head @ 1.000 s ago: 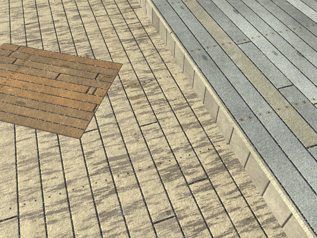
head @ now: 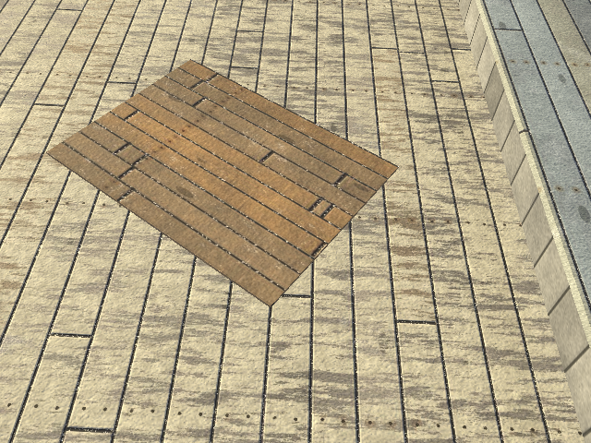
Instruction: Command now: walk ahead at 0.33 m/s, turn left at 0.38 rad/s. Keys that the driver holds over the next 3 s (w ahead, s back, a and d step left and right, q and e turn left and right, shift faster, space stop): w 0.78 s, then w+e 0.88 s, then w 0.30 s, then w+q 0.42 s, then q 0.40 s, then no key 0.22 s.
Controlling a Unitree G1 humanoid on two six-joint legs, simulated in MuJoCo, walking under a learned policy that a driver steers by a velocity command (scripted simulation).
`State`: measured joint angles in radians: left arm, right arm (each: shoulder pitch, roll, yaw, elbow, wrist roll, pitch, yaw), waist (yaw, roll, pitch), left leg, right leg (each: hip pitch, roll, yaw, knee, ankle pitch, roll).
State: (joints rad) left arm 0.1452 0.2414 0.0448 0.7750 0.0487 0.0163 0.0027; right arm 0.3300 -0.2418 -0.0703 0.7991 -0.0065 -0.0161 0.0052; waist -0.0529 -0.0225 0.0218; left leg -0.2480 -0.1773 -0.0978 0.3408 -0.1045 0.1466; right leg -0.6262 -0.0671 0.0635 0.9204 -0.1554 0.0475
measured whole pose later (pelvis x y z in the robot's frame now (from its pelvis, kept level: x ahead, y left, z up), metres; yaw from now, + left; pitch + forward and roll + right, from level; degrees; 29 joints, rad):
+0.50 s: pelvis +0.21 -0.08 +0.00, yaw +3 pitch +2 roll +0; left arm 0.26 0.22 0.04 0.79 0.02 -0.07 -0.01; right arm 0.38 -0.27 -0.05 0.88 -0.04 -0.06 0.02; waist -0.03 0.04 -0.01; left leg -0.41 -0.02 -0.03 1.02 -0.32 0.07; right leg -0.19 0.06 -0.02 0.38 -0.22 -0.07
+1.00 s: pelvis +0.48 -0.03 +0.00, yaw -1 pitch +0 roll +0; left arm 0.36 0.24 0.04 0.92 0.02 -0.04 -0.01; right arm 0.20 -0.22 -0.04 0.87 -0.02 -0.08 0.00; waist 0.02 -0.03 0.05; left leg -0.25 -0.04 0.13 0.42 -0.17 0.09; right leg -0.41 -0.03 0.02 1.14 -0.32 -0.08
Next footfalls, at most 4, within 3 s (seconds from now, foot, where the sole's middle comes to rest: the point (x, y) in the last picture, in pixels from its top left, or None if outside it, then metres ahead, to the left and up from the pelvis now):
0.36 right None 0.24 -0.16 -0.78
0.84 left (267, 411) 0.55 0.04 -0.78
1.38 right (345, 308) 0.81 -0.17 -0.78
1.94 left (325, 204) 1.17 -0.15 -0.78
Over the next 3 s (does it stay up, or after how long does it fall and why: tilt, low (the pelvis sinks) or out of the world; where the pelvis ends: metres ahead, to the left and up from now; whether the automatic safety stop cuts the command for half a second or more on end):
stays up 1.33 -0.30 -0.01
